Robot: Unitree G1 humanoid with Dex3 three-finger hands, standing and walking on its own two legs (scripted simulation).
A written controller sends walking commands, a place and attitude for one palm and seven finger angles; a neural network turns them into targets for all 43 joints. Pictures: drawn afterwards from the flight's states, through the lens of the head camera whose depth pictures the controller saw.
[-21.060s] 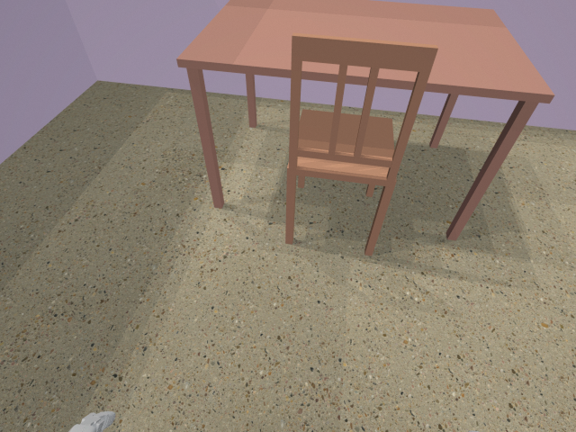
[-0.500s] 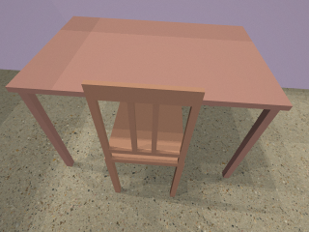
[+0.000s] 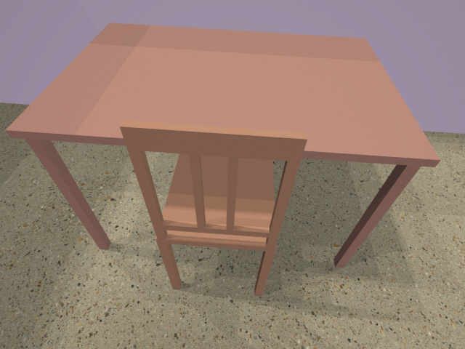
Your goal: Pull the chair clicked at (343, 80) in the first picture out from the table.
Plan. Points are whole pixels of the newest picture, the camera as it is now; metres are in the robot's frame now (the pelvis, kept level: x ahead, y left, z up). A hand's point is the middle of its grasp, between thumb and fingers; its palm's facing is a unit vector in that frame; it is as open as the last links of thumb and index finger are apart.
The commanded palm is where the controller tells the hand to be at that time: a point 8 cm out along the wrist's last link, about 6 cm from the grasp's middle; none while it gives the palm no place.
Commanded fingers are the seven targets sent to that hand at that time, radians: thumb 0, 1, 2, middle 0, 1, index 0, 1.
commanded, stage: look again from close up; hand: left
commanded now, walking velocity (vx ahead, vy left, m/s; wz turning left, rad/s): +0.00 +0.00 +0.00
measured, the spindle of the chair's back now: (198, 193) +0.49 +0.12 -0.10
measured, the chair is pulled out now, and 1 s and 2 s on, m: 0.00 0.00 0.00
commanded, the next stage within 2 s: shuffle to correct the standing spot in 0.22 s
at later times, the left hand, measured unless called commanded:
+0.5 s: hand out of the picture -0.04 +0.14 -0.18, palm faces +0.06 -0.99 -0.14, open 7.4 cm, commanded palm none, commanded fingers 0.00 0.90 0.90 -0.20 -0.30 -0.20 -0.30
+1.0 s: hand out of the picture +0.01 +0.10 -0.19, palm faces +0.10 -0.99 -0.12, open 7.4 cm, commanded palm none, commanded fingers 0.00 0.90 0.90 -0.20 -0.30 -0.20 -0.30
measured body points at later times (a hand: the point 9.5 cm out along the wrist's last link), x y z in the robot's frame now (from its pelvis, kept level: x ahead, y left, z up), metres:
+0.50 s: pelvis +0.01 -0.01 +0.00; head +0.01 +0.00 +0.45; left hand -0.04 +0.20 -0.17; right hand -0.02 -0.20 -0.16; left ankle -0.02 +0.11 -0.74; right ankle -0.02 -0.11 -0.74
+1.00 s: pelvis +0.06 -0.03 -0.01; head +0.08 -0.02 +0.44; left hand +0.00 +0.16 -0.17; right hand +0.07 -0.25 -0.16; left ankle +0.00 +0.09 -0.74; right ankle -0.02 -0.11 -0.74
